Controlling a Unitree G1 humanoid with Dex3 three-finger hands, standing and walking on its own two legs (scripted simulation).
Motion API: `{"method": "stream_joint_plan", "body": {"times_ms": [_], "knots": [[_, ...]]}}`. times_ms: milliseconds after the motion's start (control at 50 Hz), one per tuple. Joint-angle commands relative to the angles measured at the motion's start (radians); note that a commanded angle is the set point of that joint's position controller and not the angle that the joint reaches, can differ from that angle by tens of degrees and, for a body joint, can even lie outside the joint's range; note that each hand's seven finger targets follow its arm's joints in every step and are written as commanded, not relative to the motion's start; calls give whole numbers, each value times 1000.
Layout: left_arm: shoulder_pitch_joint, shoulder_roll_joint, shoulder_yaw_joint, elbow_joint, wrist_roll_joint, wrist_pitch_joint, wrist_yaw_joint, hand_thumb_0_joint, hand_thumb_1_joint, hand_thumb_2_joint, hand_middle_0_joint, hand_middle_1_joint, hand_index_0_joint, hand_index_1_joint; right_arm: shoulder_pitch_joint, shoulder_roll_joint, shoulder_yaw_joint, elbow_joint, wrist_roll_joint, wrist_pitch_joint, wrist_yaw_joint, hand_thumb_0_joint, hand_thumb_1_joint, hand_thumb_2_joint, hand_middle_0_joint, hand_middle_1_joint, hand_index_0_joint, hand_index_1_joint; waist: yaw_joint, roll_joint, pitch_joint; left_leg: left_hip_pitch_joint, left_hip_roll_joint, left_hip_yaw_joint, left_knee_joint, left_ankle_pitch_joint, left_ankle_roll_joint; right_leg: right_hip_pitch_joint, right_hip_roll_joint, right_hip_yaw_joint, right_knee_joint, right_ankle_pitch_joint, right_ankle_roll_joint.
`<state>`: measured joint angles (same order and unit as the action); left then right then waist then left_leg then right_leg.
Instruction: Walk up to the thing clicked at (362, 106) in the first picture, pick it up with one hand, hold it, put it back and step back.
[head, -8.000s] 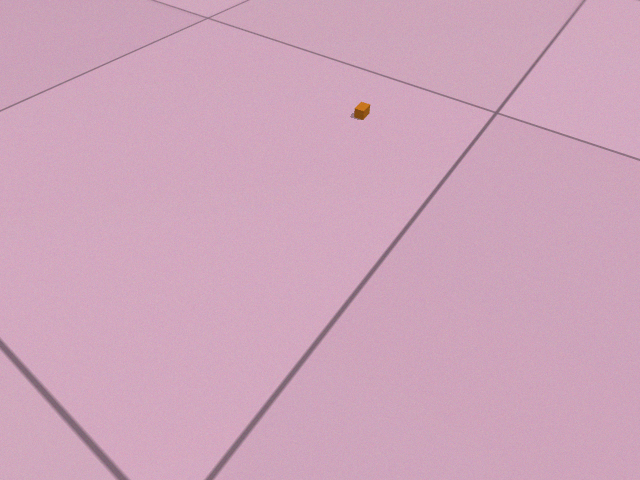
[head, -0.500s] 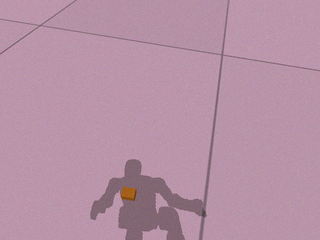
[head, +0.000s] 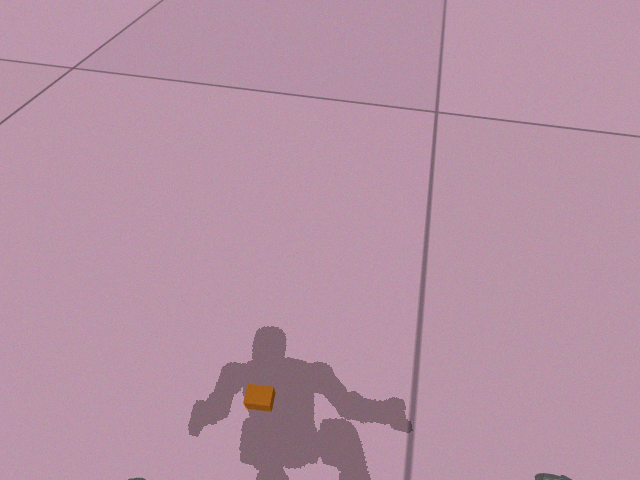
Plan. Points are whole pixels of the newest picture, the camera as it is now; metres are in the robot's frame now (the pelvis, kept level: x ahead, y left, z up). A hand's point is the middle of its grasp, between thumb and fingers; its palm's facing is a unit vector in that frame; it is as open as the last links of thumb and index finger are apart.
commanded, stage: stand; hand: left
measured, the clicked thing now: (259, 397) +0.45 +0.23 -0.75
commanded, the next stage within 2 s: none
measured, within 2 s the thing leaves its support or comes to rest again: neither
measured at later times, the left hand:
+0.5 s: hand out of the picture +0.06 +0.25 -0.16, palm faces +0.00 -0.94 -0.34, open 7.4 cm
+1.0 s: hand out of the picture +0.06 +0.24 -0.16, palm faces -0.02 -0.94 -0.34, open 7.4 cm
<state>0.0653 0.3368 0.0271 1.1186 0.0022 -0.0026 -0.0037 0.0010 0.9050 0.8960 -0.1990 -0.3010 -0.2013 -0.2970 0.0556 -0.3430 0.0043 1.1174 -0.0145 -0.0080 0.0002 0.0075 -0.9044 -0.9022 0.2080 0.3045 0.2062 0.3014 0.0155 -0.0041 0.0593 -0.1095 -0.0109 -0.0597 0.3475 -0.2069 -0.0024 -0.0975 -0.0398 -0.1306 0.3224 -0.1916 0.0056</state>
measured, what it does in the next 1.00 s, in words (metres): stands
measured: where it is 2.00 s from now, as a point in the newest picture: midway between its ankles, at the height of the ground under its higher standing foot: outside the picture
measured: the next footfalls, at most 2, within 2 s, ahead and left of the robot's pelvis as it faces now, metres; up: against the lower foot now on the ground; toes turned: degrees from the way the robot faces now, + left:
none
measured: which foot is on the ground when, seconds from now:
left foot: down 0.00-1.00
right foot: down 0.00-1.00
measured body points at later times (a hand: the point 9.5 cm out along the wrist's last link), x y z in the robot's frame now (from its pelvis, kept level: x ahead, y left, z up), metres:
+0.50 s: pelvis -0.01 +0.00 +0.00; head +0.00 +0.00 +0.45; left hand +0.06 +0.30 -0.13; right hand +0.07 -0.30 -0.13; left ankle -0.01 +0.12 -0.75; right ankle -0.01 -0.12 -0.75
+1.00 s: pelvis -0.01 -0.01 +0.00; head -0.01 -0.01 +0.45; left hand +0.06 +0.29 -0.13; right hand +0.06 -0.31 -0.13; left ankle -0.01 +0.12 -0.75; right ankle -0.01 -0.12 -0.75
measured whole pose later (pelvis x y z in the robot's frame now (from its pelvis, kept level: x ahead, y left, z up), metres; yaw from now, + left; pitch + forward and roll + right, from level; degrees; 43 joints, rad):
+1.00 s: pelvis -0.01 -0.01 +0.00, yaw -1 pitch -2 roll +0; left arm 0.11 0.35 0.00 1.15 0.01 -0.01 -0.01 0.00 0.90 0.90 -0.20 -0.30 -0.20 -0.30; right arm 0.11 -0.35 0.01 1.15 -0.02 -0.01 0.01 0.01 -0.90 -0.90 0.21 0.30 0.21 0.30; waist 0.01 0.00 0.05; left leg -0.10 0.01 -0.05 0.30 -0.17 -0.02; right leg -0.10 -0.02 -0.12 0.30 -0.16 -0.01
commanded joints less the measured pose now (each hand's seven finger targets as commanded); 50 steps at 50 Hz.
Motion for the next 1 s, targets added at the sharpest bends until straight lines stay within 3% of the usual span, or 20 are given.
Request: {"method": "stream_joint_plan", "body": {"times_ms": [0,180,240,380,460,680,820,980], "knots": [[-26,214,36,-40,1,-26,14,0,900,900,-200,-300,-200,-300,-46,-216,-39,-54,6,-19,-14,0,-900,-900,200,300,200,300,3,7,-122,-12,132,-88,-65,316,17,97,-125,113,-41,186,-17],[-28,212,26,-31,3,-32,13,0,900,900,-200,-300,-200,-300,-39,-216,-38,-45,7,-20,-10,0,-900,-900,200,300,200,300,-3,6,-110,-15,128,-84,-83,255,14,91,-128,122,-66,157,-14],[-36,220,28,-31,5,-31,14,0,900,900,-200,-300,-200,-300,-35,-212,-38,-42,3,-18,-10,0,-900,-900,200,300,200,300,-4,5,-94,-34,123,-80,-92,201,11,80,-128,120,-71,101,-14],[-17,218,23,-25,2,-30,12,0,900,900,-200,-300,-200,-300,-31,-212,-37,-34,6,-21,-8,0,-900,-900,200,300,200,300,1,14,-96,-23,130,-86,-93,225,10,72,-125,124,-68,107,-17],[-8,220,20,-23,4,-31,11,0,900,900,-200,-300,-200,-300,-14,-213,-35,-28,4,-19,-8,0,-900,-900,200,300,200,300,-2,15,-80,-42,124,-83,-96,181,13,69,-126,130,-77,89,-16],[0,228,16,-28,5,-32,12,0,900,900,-200,-300,-200,-300,-8,-219,-34,-32,3,-17,-9,0,-900,-900,200,300,200,300,-3,14,-90,-30,129,-79,-88,177,14,55,-127,139,-80,92,-20],[1,232,16,-26,5,-31,10,0,900,900,-200,-300,-200,-300,6,-211,-29,-29,3,-17,-6,0,-900,-900,200,300,200,300,-4,10,-63,-47,125,-81,-100,128,10,35,-122,143,-89,26,-20],[5,232,16,-30,5,-30,9,0,900,900,-200,-300,-200,-300,8,-216,-30,-34,1,-21,-9,0,-900,-900,200,300,200,300,-2,6,-94,-39,130,-78,-92,168,10,60,-125,147,-74,90,-25]]}}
